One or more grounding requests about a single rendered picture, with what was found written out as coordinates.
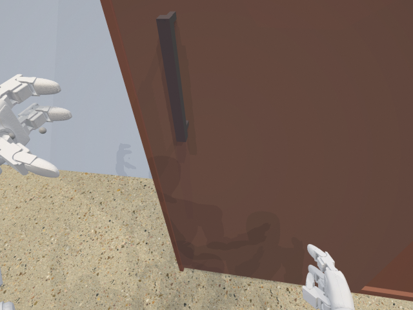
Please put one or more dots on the robot left hand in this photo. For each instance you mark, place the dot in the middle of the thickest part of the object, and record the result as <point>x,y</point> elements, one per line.
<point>13,151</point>

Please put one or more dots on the robot right hand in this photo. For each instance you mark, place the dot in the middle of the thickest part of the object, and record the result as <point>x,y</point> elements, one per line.
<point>333,291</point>

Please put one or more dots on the handle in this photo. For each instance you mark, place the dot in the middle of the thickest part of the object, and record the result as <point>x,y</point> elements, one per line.
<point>167,38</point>

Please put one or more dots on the wardrobe door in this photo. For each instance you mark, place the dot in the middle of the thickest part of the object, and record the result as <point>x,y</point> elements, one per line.
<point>398,274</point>
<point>300,131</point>

